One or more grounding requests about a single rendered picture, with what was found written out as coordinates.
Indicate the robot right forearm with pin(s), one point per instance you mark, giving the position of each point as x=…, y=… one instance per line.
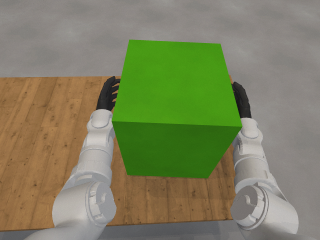
x=250, y=163

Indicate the robot left forearm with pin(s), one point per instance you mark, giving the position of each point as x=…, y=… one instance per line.
x=96, y=153

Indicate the robot left hand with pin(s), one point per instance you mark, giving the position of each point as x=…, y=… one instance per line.
x=106, y=97

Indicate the carton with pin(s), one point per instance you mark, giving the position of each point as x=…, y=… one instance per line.
x=175, y=113

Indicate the right robot upper arm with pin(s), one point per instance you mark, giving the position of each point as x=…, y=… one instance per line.
x=261, y=215

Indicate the table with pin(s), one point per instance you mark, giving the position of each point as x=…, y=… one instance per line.
x=43, y=124

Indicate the left robot upper arm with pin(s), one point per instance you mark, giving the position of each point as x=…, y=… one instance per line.
x=80, y=213

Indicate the robot right hand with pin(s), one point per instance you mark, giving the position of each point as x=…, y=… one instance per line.
x=242, y=100

